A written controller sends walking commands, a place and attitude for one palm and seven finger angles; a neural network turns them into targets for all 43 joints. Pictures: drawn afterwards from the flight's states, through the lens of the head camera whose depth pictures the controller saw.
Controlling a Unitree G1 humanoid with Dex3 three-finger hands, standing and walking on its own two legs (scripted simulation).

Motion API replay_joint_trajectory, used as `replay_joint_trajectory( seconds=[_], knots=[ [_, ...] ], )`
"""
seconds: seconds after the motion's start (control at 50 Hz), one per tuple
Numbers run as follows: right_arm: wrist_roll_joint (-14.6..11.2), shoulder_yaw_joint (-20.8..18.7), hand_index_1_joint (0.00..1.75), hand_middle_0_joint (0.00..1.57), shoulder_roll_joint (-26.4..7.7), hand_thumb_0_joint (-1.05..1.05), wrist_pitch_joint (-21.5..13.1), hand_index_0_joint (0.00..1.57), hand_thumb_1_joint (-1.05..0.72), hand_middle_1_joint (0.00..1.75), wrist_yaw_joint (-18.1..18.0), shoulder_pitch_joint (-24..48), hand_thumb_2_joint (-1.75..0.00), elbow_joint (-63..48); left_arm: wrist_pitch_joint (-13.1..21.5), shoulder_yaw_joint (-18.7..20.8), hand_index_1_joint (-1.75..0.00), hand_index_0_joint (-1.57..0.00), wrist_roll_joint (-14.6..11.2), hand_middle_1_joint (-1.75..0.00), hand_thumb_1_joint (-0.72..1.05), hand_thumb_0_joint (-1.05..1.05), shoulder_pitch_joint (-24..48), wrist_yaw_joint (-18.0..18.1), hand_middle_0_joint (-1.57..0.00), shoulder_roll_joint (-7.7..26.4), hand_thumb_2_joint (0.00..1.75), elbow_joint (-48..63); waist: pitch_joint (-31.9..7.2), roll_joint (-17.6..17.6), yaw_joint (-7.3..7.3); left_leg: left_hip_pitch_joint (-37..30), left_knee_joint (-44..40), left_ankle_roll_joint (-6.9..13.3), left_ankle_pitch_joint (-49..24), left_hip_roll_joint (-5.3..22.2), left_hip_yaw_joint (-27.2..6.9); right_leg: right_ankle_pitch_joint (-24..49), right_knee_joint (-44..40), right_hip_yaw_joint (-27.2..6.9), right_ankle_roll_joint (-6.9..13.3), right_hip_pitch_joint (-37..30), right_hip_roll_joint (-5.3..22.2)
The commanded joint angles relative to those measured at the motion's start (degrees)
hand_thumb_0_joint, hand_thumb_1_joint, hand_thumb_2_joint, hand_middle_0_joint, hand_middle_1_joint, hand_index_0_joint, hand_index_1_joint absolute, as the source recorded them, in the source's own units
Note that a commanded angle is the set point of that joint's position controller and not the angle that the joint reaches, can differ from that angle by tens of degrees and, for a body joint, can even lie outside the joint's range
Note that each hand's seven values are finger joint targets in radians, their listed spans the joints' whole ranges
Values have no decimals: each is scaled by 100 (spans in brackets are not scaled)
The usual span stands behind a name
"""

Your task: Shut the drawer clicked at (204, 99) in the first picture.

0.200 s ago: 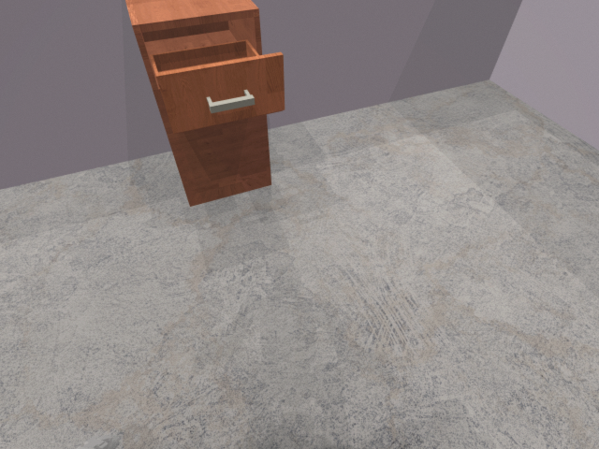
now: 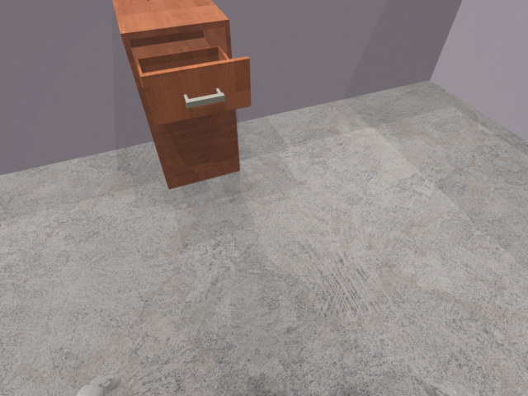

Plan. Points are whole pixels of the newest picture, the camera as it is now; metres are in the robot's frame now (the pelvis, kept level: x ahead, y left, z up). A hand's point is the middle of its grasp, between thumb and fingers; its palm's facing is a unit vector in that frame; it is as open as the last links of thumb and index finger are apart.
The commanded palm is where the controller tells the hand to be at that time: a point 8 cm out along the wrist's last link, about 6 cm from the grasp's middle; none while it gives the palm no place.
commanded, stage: stand and wait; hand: left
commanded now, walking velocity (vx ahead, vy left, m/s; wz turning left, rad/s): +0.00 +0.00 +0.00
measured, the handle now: (203, 97) +1.02 +0.27 -0.08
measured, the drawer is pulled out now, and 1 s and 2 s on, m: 0.30 0.30 0.30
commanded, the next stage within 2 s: look at it before walking up in 0.62 s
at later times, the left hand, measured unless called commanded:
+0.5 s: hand out of the picture +0.05 +0.23 -0.15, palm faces -0.04 -0.94 -0.33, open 7.4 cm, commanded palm none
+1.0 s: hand out of the picture +0.05 +0.22 -0.15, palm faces -0.04 -0.95 -0.31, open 7.4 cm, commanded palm none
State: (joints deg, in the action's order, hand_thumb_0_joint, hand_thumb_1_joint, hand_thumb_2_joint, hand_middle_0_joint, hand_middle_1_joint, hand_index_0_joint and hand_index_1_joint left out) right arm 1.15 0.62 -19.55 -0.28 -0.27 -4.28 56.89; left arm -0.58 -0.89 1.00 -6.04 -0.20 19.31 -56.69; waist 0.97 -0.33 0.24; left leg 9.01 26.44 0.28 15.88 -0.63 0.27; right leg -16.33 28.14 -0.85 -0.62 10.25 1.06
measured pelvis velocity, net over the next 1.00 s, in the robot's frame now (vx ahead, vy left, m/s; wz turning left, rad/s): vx -0.02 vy -0.01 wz -0.01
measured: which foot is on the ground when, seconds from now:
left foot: down 0.00-1.00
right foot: down 0.00-1.00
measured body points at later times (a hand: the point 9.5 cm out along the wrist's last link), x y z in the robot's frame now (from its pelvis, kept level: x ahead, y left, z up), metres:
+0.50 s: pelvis -0.01 -0.02 +0.00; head -0.01 -0.02 +0.45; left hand +0.05 +0.27 -0.13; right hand +0.05 -0.31 -0.14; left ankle -0.02 +0.12 -0.74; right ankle -0.01 -0.13 -0.74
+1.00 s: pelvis -0.02 -0.01 +0.01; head -0.03 -0.01 +0.46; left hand +0.05 +0.27 -0.13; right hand +0.04 -0.30 -0.13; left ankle -0.02 +0.12 -0.74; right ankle -0.01 -0.13 -0.74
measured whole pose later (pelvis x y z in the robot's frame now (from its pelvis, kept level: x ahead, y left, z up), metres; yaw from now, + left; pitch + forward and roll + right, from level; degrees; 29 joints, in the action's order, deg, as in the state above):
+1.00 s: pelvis -0.02 -0.01 +0.01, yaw -1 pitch -2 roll +0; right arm 0.9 0.7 -18.1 -0.1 -0.2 -8.5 63.6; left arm -0.2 -0.6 1.0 -8.8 -0.2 18.1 -61.8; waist 1.7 0.0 -0.1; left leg 8.1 21.9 -1.0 11.6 1.1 0.3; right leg -11.3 22.8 -0.8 0.5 9.1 -0.6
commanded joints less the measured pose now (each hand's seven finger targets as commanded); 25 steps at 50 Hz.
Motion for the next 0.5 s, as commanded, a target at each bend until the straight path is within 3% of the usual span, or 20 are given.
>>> replay_joint_trajectory(
  seconds=[0.0, 0.18, 0.24, 0.48],
  knots=[
    [-24, -280, 30, 20, -1082, 0, -130, 20, -90, 30, -55, 233, -90, -314, 160, 282, -30, -20, -28, -30, 90, 0, 186, 106, -20, 1184, 90, 344, -400, 90, -26, -128, -440, 196, -1467, 637, -455, 1497, -452, -435, 248, -69, 512],
    [-40, -259, 30, 20, -1005, 0, -119, 20, -90, 30, -61, 140, -90, -119, 185, 285, -30, -20, -39, -30, 90, 0, 115, 114, -20, 1138, 90, 215, -475, 111, -37, -201, -489, 141, -1458, 666, -434, 1676, -593, -488, 267, -223, 549],
    [-43, -250, 30, 20, -1007, 0, -112, 20, -90, 30, -61, 122, -90, -32, 175, 275, -30, -20, -44, -30, 90, 0, 94, 108, -20, 1122, 90, 130, -312, 43, -29, -146, -582, 130, -1186, 660, -431, 1371, -714, -541, 260, -127, 547],
    [-60, -220, 30, 20, -972, 0, -108, 20, -90, 30, -59, -106, -90, 245, 201, 267, -30, -20, -54, -30, 90, 0, -4, 116, -20, 1099, 90, -100, -315, 114, -30, -170, -676, 87, -1110, 699, -452, 1276, -861, -580, 270, -202, 552]
  ],
)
